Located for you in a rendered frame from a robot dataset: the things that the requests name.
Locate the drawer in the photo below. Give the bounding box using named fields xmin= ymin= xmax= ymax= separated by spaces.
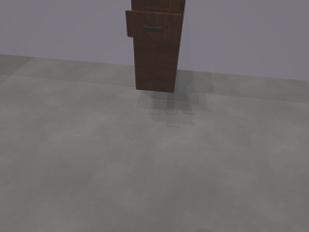
xmin=126 ymin=7 xmax=182 ymax=41

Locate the cabinet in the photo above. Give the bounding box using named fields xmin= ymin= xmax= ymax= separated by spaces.
xmin=131 ymin=0 xmax=185 ymax=93

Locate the handle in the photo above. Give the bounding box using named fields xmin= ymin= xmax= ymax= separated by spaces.
xmin=143 ymin=24 xmax=161 ymax=33

